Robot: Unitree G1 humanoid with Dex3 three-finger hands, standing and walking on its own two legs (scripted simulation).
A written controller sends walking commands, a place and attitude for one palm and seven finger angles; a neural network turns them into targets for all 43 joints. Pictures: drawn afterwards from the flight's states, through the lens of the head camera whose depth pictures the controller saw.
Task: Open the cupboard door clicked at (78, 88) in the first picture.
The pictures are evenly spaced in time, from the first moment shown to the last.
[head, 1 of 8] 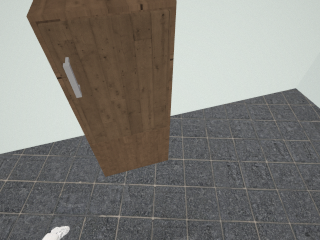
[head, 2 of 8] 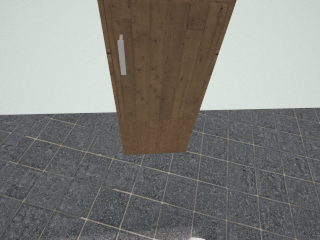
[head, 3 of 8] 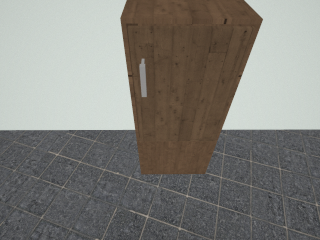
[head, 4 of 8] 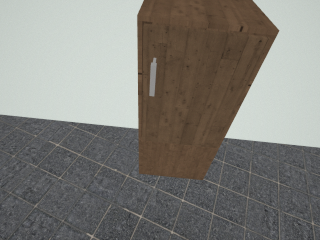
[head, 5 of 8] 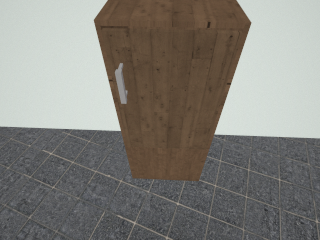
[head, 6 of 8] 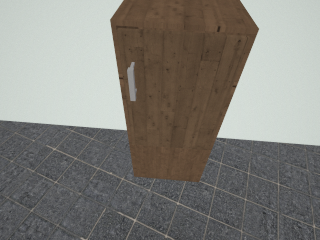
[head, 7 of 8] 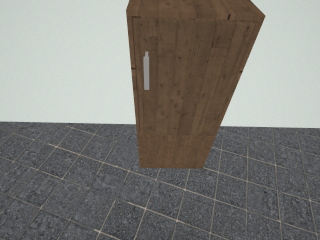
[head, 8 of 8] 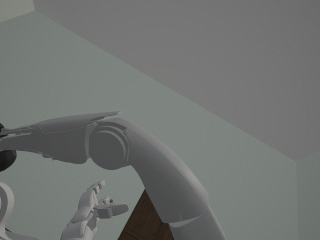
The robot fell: yes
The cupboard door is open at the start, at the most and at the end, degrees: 0 0 0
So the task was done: no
